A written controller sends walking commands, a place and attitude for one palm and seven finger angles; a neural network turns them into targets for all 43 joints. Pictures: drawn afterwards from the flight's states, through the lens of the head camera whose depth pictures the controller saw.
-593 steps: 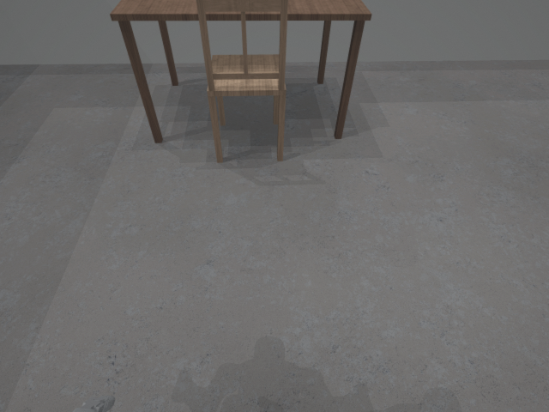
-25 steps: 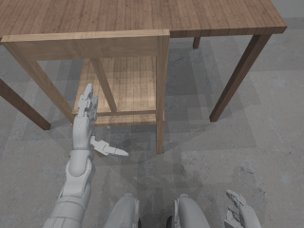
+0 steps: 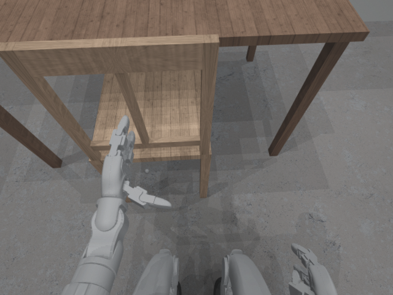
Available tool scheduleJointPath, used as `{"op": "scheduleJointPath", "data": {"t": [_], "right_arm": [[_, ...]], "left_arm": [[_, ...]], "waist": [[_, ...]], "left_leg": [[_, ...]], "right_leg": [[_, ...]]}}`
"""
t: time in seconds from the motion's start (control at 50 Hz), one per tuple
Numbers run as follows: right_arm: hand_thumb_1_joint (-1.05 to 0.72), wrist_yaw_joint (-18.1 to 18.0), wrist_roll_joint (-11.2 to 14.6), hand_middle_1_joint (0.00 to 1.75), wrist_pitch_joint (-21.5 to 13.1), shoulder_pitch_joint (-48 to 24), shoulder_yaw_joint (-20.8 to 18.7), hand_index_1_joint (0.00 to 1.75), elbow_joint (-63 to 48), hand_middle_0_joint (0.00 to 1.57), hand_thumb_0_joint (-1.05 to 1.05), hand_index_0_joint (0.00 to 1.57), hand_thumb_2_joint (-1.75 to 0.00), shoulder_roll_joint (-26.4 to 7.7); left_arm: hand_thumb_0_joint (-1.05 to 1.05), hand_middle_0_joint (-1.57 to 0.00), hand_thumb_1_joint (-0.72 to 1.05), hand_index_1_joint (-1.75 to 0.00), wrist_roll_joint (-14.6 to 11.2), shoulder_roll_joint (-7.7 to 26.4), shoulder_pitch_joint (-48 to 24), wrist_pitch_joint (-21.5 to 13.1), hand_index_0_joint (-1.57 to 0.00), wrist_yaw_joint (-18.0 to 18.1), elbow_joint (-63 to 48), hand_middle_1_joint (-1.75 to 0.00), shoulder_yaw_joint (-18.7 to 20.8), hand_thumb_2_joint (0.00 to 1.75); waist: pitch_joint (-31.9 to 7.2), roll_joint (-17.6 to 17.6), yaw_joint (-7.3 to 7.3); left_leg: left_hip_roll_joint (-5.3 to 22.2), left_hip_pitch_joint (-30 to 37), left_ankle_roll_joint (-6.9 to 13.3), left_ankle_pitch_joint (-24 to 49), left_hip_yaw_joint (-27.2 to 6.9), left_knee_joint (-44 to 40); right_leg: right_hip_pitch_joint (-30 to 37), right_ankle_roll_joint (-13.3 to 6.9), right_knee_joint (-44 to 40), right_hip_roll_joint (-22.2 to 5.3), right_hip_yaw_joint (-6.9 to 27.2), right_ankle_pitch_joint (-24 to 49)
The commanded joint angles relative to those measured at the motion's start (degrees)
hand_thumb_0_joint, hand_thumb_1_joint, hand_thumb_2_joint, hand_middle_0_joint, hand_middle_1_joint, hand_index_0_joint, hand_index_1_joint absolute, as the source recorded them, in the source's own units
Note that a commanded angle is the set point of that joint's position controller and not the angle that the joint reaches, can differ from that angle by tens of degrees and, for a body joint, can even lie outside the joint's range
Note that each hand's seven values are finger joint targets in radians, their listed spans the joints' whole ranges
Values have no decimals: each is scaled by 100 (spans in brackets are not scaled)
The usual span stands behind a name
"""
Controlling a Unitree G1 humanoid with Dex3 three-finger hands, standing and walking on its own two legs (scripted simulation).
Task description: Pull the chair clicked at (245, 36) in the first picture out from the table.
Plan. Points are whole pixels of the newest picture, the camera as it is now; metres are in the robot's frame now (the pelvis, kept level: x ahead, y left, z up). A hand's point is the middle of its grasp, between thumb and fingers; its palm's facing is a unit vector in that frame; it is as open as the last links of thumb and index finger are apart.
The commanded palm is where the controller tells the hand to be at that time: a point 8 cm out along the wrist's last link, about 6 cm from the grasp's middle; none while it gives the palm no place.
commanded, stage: aim the fingers beside a spindle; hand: left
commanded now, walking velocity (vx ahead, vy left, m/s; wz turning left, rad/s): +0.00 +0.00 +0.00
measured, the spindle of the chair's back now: (135, 112) +0.51 +0.16 +0.01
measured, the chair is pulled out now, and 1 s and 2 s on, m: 0.00 0.00 0.00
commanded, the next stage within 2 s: none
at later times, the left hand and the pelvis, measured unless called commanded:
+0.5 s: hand (139, 162) +0.36 +0.13 +0.04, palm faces +0.06 -1.00 -0.04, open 16.9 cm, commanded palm +0.32 +0.19 +0.02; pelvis +0.00 +0.01 +0.00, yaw +0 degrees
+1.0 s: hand (138, 167) +0.36 +0.13 +0.02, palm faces +0.07 -1.00 -0.02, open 16.9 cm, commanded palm +0.33 +0.18 +0.03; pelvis +0.00 +0.01 +0.00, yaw -1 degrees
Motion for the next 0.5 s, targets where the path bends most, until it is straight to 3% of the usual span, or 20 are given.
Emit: {"op": "scheduleJointPath", "data": {"t": [0.0,0.02,0.08,0.12,0.18,0.28,0.32,0.38,0.44,0.48], "right_arm": [[-90,-31,-78,30,-260,21,-271,30,-657,20,0,20,-90,-702],[-90,-34,-74,30,-243,39,-283,30,-656,20,0,20,-90,-719],[-90,-18,-32,30,-196,42,-243,30,-609,20,0,20,-90,-716],[-90,-27,13,30,-173,80,-247,30,-672,20,0,20,-90,-761],[-90,-55,68,30,-165,141,-277,30,-691,20,0,20,-90,-780],[-90,-71,3,30,-275,108,-319,30,-676,20,0,20,-90,-777],[-90,-52,-42,30,-280,102,-302,30,-642,20,0,20,-90,-795],[-90,-12,-55,30,-219,40,-274,30,-608,20,0,20,-90,-741],[-90,7,-25,30,-126,63,-264,30,-690,20,0,20,-90,-737],[-90,-5,21,30,-68,61,-252,30,-739,20,0,20,-90,-755]], "left_arm": [[0,-6,-50,-8,74,972,-1565,-789,-6,361,-1760,-8,604,30],[0,-6,-50,-8,101,1100,-1417,-761,-6,386,-1623,-8,740,30],[0,-6,-50,-8,95,640,-1235,-519,-6,224,-904,-8,332,30],[0,-6,-50,-8,22,516,-908,-305,-6,28,-510,-8,254,30],[0,-6,-50,-8,-99,314,-1146,-165,-6,-208,-665,-8,4,30],[0,-6,-50,-8,-115,678,-1749,-593,-6,7,-1904,-8,222,30],[0,-6,-50,-8,-2,896,-1782,-712,-6,217,-2038,-8,375,30],[0,-6,-50,-8,141,731,-1314,-620,-6,333,-1344,-8,354,30],[0,-6,-50,-8,155,611,-631,-303,-6,235,-599,-8,389,30],[0,-6,-50,-8,90,594,-784,-172,-6,113,-587,-8,343,30]], "waist": [[-2571,-80,27],[-2565,-206,38],[-1945,-342,-113],[-1875,-462,-92],[-2012,-442,-160],[-2689,82,-54],[-2642,97,-44],[-2087,-251,-71],[-1945,-456,37],[-1868,-486,-4]], "left_leg": [[-204,1245,-25,1653,-261,-861],[-196,1160,-15,1642,-266,-859],[-214,844,-8,1180,-235,-924],[-224,737,3,1112,-231,-953],[-203,904,-8,1178,-247,-936],[-163,1596,-66,1709,-368,-905],[-157,1582,-76,1765,-419,-904],[-168,1167,-50,1472,-358,-947],[-217,862,-37,1304,-258,-1004],[-228,762,-23,1135,-228,-1008]], "right_leg": [[1808,178,-926,105,546,1716],[1858,177,-931,119,549,1715],[1702,196,-1135,104,564,1303],[1740,172,-1201,114,566,1229],[1666,184,-1172,105,511,1328],[1562,154,-930,122,420,1677],[1477,148,-860,140,394,1637],[1487,161,-956,132,393,1449],[1691,156,-1067,121,439,1378],[1711,165,-1165,112,511,1221]]}}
